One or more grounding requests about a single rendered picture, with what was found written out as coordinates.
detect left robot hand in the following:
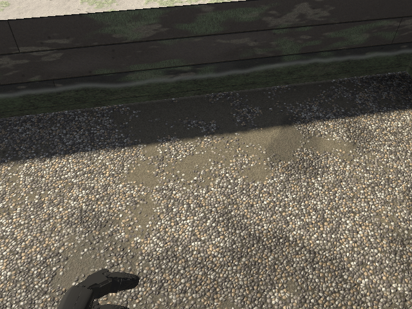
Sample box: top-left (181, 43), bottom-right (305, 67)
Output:
top-left (57, 268), bottom-right (140, 309)

